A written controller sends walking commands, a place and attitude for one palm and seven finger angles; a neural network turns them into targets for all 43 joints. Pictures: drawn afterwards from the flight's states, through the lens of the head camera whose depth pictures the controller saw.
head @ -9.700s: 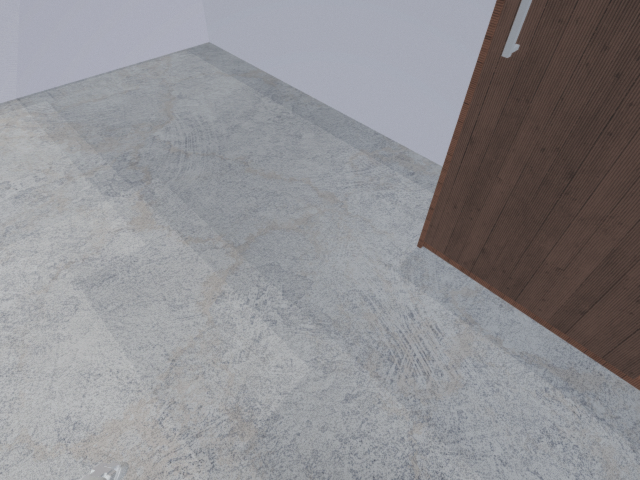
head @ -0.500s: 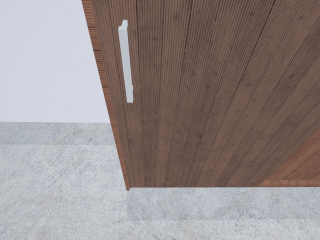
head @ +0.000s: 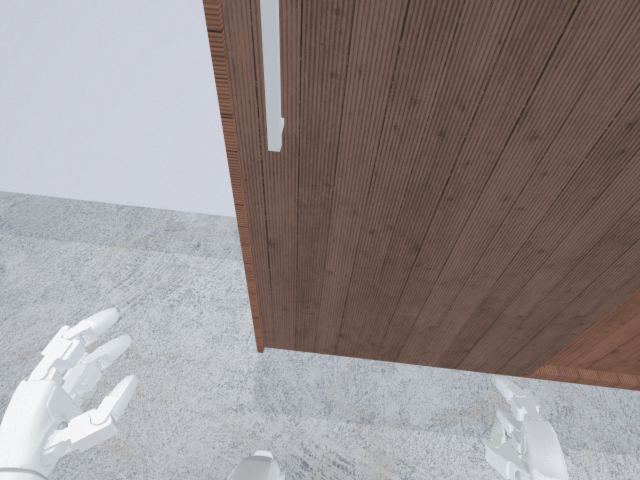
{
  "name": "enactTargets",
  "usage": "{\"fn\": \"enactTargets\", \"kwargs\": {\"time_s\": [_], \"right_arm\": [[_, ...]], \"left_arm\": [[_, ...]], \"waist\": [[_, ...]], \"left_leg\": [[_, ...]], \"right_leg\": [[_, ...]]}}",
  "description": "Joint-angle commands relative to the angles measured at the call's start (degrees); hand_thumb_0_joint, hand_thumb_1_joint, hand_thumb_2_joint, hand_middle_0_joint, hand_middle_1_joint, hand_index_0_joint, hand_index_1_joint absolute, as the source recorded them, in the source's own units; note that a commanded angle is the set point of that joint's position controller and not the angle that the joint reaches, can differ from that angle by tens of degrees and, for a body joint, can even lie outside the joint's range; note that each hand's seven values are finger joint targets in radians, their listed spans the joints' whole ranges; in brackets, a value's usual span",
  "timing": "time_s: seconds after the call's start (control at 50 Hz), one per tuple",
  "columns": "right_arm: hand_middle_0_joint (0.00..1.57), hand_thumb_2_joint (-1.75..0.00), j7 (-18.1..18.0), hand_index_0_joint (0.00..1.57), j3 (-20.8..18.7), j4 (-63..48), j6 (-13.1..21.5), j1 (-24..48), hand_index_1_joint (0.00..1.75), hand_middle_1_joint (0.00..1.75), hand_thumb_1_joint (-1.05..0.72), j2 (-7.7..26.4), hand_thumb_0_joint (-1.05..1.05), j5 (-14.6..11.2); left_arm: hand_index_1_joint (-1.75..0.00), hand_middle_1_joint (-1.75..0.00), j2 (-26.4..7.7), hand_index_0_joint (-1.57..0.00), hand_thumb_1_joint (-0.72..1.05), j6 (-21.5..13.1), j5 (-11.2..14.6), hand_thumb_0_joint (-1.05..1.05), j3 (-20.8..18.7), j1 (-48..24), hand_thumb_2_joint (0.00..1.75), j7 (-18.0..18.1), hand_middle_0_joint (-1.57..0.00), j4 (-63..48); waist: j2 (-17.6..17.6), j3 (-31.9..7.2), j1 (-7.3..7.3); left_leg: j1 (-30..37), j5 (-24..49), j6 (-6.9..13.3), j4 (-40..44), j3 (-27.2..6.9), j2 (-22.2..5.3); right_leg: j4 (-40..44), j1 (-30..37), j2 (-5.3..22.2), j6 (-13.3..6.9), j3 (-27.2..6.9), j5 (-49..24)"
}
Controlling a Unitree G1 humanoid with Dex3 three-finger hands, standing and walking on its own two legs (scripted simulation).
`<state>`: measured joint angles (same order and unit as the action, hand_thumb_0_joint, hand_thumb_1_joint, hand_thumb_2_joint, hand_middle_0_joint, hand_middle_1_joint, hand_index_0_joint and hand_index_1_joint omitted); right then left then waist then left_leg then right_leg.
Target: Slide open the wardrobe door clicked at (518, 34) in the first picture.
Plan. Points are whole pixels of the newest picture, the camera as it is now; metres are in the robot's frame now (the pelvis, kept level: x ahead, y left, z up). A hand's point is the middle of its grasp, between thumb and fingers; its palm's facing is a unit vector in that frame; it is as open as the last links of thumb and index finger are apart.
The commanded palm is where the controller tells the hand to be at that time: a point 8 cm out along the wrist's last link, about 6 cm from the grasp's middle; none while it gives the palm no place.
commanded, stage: raise the hand with hooked fingers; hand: left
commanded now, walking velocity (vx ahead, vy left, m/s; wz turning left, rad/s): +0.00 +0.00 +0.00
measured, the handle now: (275, 67) +0.55 +0.13 +0.24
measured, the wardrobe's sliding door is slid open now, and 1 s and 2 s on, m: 0.00 0.00 0.00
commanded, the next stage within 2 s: move the hooked fingers beside the handle in 1.62 s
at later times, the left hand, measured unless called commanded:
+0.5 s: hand (83, 297) +0.25 +0.27 +0.14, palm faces +0.04 -1.00 -0.05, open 11.9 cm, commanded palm +0.22 +0.32 +0.16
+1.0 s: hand (0, 215) +0.26 +0.30 +0.24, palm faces +0.08 -0.99 -0.10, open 13.9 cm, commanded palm +0.23 +0.34 +0.25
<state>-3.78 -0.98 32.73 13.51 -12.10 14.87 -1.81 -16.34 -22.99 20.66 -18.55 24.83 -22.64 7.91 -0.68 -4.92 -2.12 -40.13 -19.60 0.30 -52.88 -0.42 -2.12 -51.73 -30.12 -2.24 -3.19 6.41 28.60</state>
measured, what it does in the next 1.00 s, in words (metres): stands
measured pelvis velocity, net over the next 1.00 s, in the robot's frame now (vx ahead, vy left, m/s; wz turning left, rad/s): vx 0.00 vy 0.02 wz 0.02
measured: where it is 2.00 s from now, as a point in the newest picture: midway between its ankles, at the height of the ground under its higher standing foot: outside the picture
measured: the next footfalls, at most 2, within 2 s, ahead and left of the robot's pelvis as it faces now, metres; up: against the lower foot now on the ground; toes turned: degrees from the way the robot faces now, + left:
none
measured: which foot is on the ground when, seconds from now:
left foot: down 0.00-1.00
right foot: down 0.00-1.00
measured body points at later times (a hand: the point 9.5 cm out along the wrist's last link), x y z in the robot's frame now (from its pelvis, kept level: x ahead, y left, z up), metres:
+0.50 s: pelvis +0.02 +0.02 +0.03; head +0.02 +0.01 +0.48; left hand +0.24 +0.32 +0.14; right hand +0.17 -0.23 -0.05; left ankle +0.07 +0.11 -0.69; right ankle -0.02 -0.09 -0.69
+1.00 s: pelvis +0.00 +0.02 +0.05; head -0.03 +0.01 +0.50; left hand +0.24 +0.35 +0.25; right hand +0.21 -0.18 -0.01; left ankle +0.07 +0.11 -0.69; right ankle -0.02 -0.09 -0.69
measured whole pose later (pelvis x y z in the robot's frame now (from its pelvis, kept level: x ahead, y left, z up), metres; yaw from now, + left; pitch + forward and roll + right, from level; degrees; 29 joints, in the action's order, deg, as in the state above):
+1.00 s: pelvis +0.00 +0.02 +0.05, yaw +1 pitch -4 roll -2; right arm -6.8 6.4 34.9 12.8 -11.1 13.6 -4.8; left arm -27.2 9.8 20.3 -24.5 -3.9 -23.1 -0.6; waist 2.6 -0.6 -4.5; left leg -15.8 -8.9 2.0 -28.4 0.6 0.3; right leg -26.1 -5.8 -0.9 -1.2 5.4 16.6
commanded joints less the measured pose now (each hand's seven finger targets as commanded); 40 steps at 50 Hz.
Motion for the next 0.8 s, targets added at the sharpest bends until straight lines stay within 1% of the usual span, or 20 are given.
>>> {"fn": "enactTargets", "kwargs": {"time_s": [0.0,0.02,0.04,0.08,0.12,0.16,0.18,0.22,0.26,0.3,0.36,0.38,0.44,0.48,0.5,0.56,0.58,0.68,0.72,0.78], "right_arm": [[0.2,-0.9,-2.37,0.2,-1.16,-5.28,4.76,0.67,0.3,0.3,-0.9,6.9,0.0,-0.03],[0.2,-0.9,-2.61,0.2,-0.69,-4.88,5.08,0.79,0.3,0.3,-0.9,7.06,0.0,-0.22],[0.2,-0.9,-3.0,0.2,-0.72,-4.51,5.27,0.74,0.3,0.3,-0.9,7.42,0.0,-0.59],[0.2,-0.9,-3.65,0.2,-0.5,-4.41,5.34,0.95,0.3,0.3,-0.9,7.96,0.0,-1.19],[0.2,-0.9,-3.78,0.2,-0.24,-5.42,5.11,1.72,0.3,0.3,-0.9,7.75,0.0,-1.47],[0.2,-0.9,-3.61,0.2,0.05,-6.74,4.91,2.68,0.3,0.3,-0.9,7.33,0.0,-1.53],[0.2,-0.9,-3.42,0.2,-0.1,-7.12,4.72,3.13,0.3,0.3,-0.9,7.11,0.0,-1.46],[0.2,-0.9,-2.82,0.2,0.18,-8.34,4.62,3.26,0.3,0.3,-0.9,6.25,0.0,-1.37],[0.2,-0.9,-2.31,0.2,0.18,-8.52,4.9,2.72,0.3,0.3,-0.9,5.94,0.0,-1.38],[0.2,-0.9,-1.73,0.2,0.25,-8.3,5.38,2.12,0.3,0.3,-0.9,6.06,0.0,-1.35],[0.2,-0.9,-1.6,0.2,-0.18,-7.53,5.68,0.88,0.3,0.3,-0.9,7.04,0.0,-1.73],[0.2,-0.9,-1.7,0.2,-0.13,-7.28,5.86,0.82,0.3,0.3,-0.9,7.32,0.0,-1.72],[0.2,-0.9,-2.43,0.2,0.08,-7.36,6.41,1.23,0.3,0.3,-0.9,7.51,0.0,-2.02],[0.2,-0.9,-2.98,0.2,0.5,-7.07,6.58,1.78,0.3,0.3,-0.9,7.53,0.0,-1.82],[0.2,-0.9,-3.17,0.2,0.66,-7.05,6.71,2.11,0.3,0.3,-0.9,7.2,0.0,-1.88],[0.2,-0.9,-3.35,0.2,1.43,-6.83,6.95,2.92,0.3,0.3,-0.9,6.57,0.0,-1.83],[0.2,-0.9,-3.25,0.2,1.67,-6.43,6.76,2.89,0.3,0.3,-0.9,6.61,0.0,-1.68],[0.2,-0.9,-3.18,0.2,2.2,-6.19,5.31,4.14,0.3,0.3,-0.9,6.57,0.0,-2.52],[0.2,-0.9,-3.2,0.2,2.63,-6.71,4.51,4.96,0.3,0.3,-0.9,6.65,0.0,-3.01],[0.2,-0.9,-3.37,0.2,3.14,-7.34,3.69,6.06,0.3,0.3,-0.9,6.47,0.0,-3.26]], "left_arm": [[-0.68,-0.68,-12.26,-0.24,0.32,-7.5,1.06,0.0,-2.59,-21.36,0.65,2.24,-0.24,-22.28],[-0.69,-0.69,-10.98,-0.24,0.29,-6.49,0.81,0.0,-0.55,-20.27,0.64,1.51,-0.24,-19.44],[-0.7,-0.7,-11.88,-0.25,0.27,-4.97,0.68,0.0,-0.52,-19.84,0.63,0.45,-0.25,-16.79],[-0.74,-0.74,-14.71,-0.25,0.22,-0.09,1.11,0.0,-2.46,-18.37,0.61,-2.34,-0.25,-10.84],[-0.76,-0.76,-17.28,-0.25,0.18,5.13,1.22,0.0,-4.44,-17.31,0.59,-4.16,-0.25,-10.04],[-0.8,-0.8,-18.8,-0.25,0.13,9.25,2.31,0.0,-7.82,-15.34,0.57,-4.26,-0.25,-10.23],[-0.81,-0.81,-20.36,-0.26,0.11,10.72,3.54,0.0,-11.81,-12.83,0.56,-3.74,-0.26,-8.59],[-0.84,-0.84,-19.65,-0.26,0.06,10.96,5.42,0.0,-14.3,-11.61,0.54,-2.32,-0.26,-13.55],[-0.87,-0.87,-18.24,-0.26,0.01,9.95,6.4,0.0,-14.87,-11.4,0.52,-0.76,-0.26,-16.21],[-0.9,-0.9,-16.66,-0.27,-0.03,8.84,5.94,0.0,-12.86,-12.84,0.5,0.15,-0.27,-18.45],[-0.94,-0.94,-14.46,-0.27,-0.1,10.14,4.46,0.0,-8.94,-13.99,0.47,-0.16,-0.27,-16.51],[-0.96,-0.96,-14.39,-0.27,-0.13,10.91,3.98,0.0,-7.79,-14.91,0.46,-0.67,-0.27,-16.49],[-1.0,-1.0,-16.49,-0.28,-0.2,13.21,2.72,0.0,-6.86,-20.51,0.43,-1.15,-0.28,-20.74],[-1.03,-1.03,-19.4,-0.28,-0.24,14.16,2.35,0.0,-8.87,-23.39,0.41,-0.31,-0.28,-22.87],[-1.05,-1.05,-20.19,-0.28,-0.27,14.09,2.09,0.0,-9.6,-25.63,0.4,0.25,-0.28,-25.29],[-1.1,-1.1,-20.52,-0.29,-0.34,14.58,1.91,0.0,-11.04,-27.02,0.37,2.16,-0.29,-27.08],[-1.11,-1.11,-21.55,-0.29,-0.36,15.17,2.26,0.0,-12.37,-27.14,0.36,2.61,-0.29,-26.08],[-1.18,-1.18,-20.21,-0.3,-0.48,22.03,2.69,0.0,-11.65,-27.97,0.31,0.99,-0.3,-18.32],[-1.2,-1.2,-19.68,-0.3,-0.5,25.59,2.01,0.0,-9.17,-31.94,0.3,-0.01,-0.3,-18.62],[-1.2,-1.2,-20.47,-0.3,-0.5,28.97,1.52,0.0,-8.26,-37.52,0.3,-0.53,-0.3,-18.95]], "waist": [[7.94,-3.26,5.98],[7.39,-0.51,6.31],[5.8,0.02,6.41],[4.96,-0.01,4.74],[5.59,-3.58,2.75],[4.56,-6.22,0.68],[1.2,-7.7,-0.63],[0.19,-10.68,-1.69],[-0.63,-10.31,-1.78],[1.9,-8.76,-1.49],[2.75,-5.6,0.09],[2.9,-4.68,-0.04],[6.02,-6.96,0.45],[5.89,-6.57,-0.07],[6.67,-8.28,0.0],[9.5,-8.16,-0.64],[7.86,-7.94,-1.05],[7.06,-3.81,-1.62],[8.66,-2.23,-1.0],[6.01,-1.99,-0.69]], "left_leg": [[13.8,1.27,2.09,5.68,-2.05,0.34],[12.55,-0.45,2.07,6.23,-2.25,0.5],[11.8,-1.24,2.12,6.35,-2.15,0.49],[11.16,0.23,2.15,6.36,-2.09,0.63],[12.43,2.9,2.03,7.54,-1.96,0.79],[14.1,6.09,1.82,9.48,-2.26,0.87],[14.02,7.75,1.5,9.51,-2.66,0.71],[15.79,11.32,1.34,10.74,-2.39,0.94],[17.8,13.65,1.33,12.29,-1.95,1.13],[20.27,15.52,1.41,13.58,-1.46,1.21],[22.89,14.2,1.81,15.6,-0.89,1.12],[23.31,14.43,2.05,15.86,-1.0,1.01],[27.16,12.99,2.28,18.56,-1.62,0.91],[28.28,12.69,2.26,19.96,-2.1,0.82],[30.1,12.89,2.15,20.8,-2.32,0.78],[32.91,12.31,1.39,23.37,-3.34,0.51],[32.72,12.77,1.3,23.78,-3.47,0.52],[32.86,12.28,1.01,26.2,-3.15,0.73],[33.25,11.15,0.97,27.23,-3.27,0.8],[34.04,9.01,1.33,28.23,-3.83,1.02]], "right_leg": [[15.27,-7.65,1.32,2.6,-9.75,-2.62],[16.24,-7.94,1.48,2.66,-9.88,-0.59],[17.63,-7.34,1.83,3.06,-10.87,1.17],[19.9,-4.38,3.08,4.05,-13.77,0.01],[20.79,0.01,4.69,5.0,-14.89,-4.63],[20.48,4.03,4.91,5.22,-13.49,-10.07],[20.14,6.82,5.34,6.13,-14.08,-14.4],[19.03,10.05,5.24,6.87,-12.67,-23.45],[18.21,10.32,3.9,6.75,-9.97,-28.35],[17.6,9.52,2.94,6.19,-8.38,-31.49],[18.55,5.45,1.33,5.28,-5.76,-26.19],[19.1,5.77,1.17,5.1,-6.0,-25.33],[20.34,6.01,0.56,3.59,-4.18,-20.23],[21.48,7.3,0.4,3.03,-3.84,-18.94],[21.64,8.01,0.37,2.79,-3.34,-18.65],[22.53,9.23,0.02,2.14,-2.13,-17.19],[23.32,10.76,-0.1,1.99,-2.11,-17.91],[26.2,12.23,-0.04,2.01,-2.12,-19.15],[27.12,11.64,0.19,2.11,-2.21,-18.66],[29.02,12.4,0.15,2.08,-2.76,-17.1]]}}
